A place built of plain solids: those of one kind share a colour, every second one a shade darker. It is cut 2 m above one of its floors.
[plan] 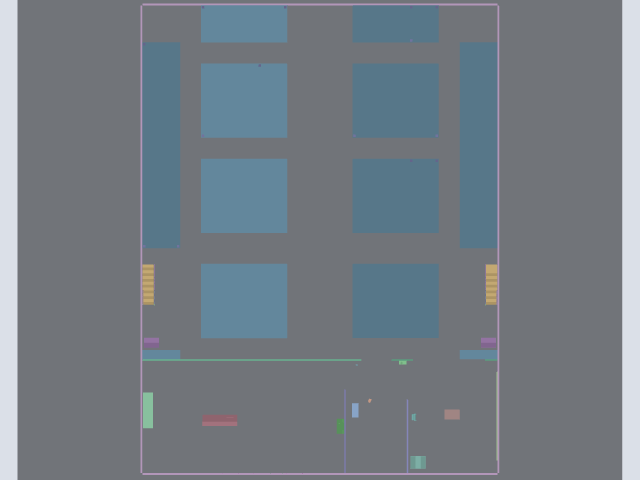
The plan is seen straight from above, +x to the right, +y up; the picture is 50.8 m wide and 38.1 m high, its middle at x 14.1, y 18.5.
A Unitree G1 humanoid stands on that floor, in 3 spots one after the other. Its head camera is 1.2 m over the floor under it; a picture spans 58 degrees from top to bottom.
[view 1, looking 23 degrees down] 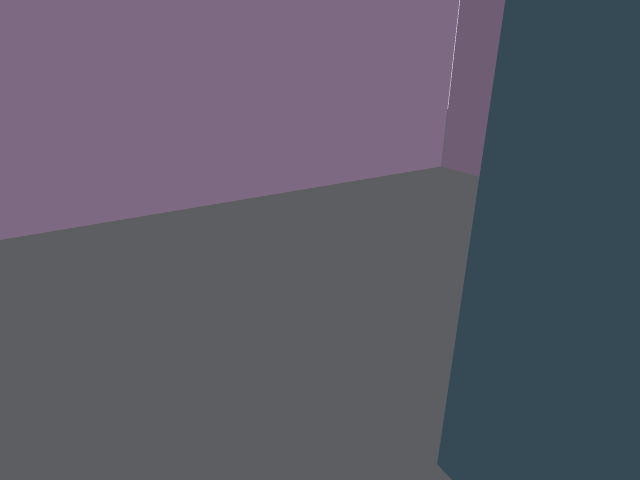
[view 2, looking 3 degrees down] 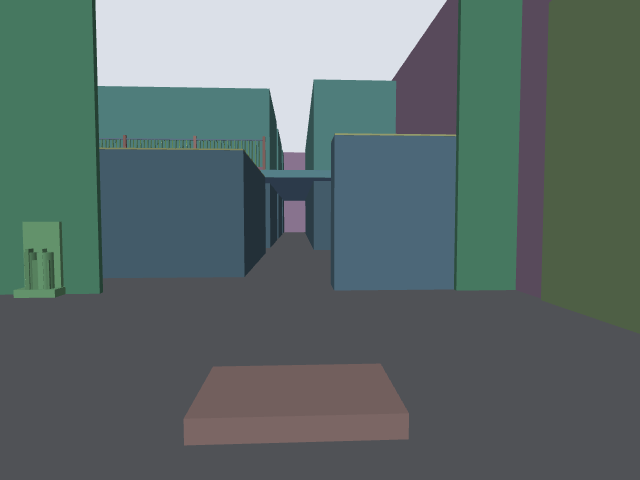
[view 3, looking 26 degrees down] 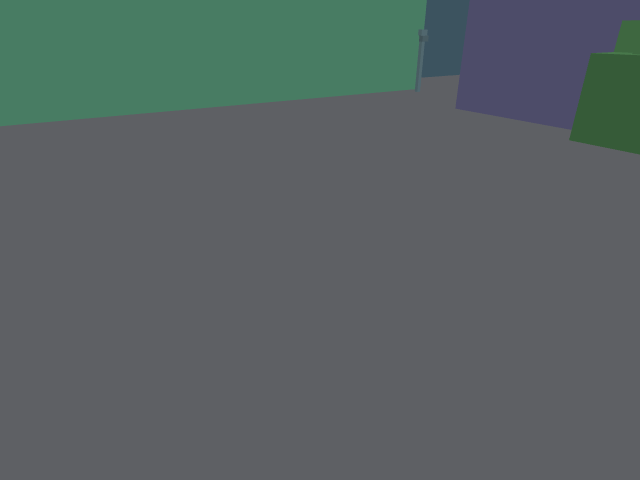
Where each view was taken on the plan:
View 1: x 24.36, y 33.53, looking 59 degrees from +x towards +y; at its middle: ground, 3.07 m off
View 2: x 24.59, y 2.00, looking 87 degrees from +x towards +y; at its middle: units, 15.89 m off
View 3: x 10.15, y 1.50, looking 58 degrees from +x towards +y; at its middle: ground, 2.74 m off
